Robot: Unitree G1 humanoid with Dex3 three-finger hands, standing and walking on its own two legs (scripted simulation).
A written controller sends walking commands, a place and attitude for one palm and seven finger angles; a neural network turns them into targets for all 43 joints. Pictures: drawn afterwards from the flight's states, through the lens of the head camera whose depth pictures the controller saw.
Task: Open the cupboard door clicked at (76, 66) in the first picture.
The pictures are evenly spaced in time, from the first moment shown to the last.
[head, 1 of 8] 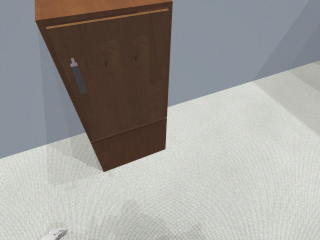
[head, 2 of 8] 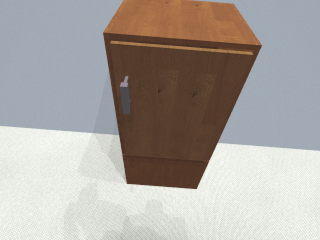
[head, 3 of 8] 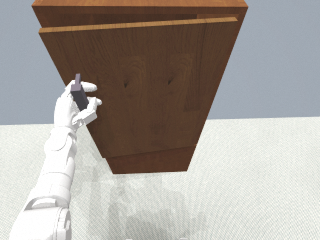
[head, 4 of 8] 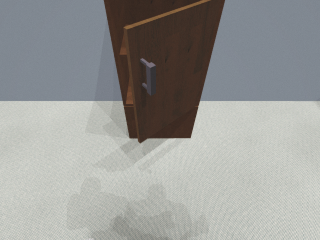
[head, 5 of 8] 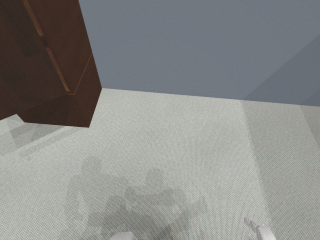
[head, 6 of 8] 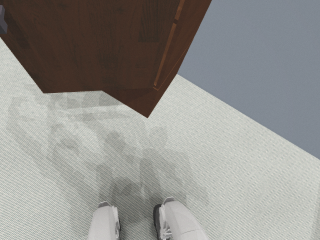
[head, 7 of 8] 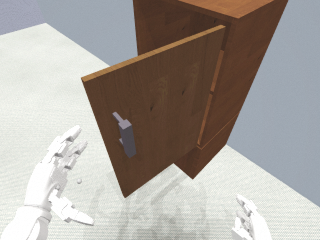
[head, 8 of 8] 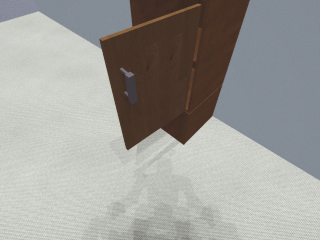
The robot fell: no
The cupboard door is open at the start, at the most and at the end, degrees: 0 84 84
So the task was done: yes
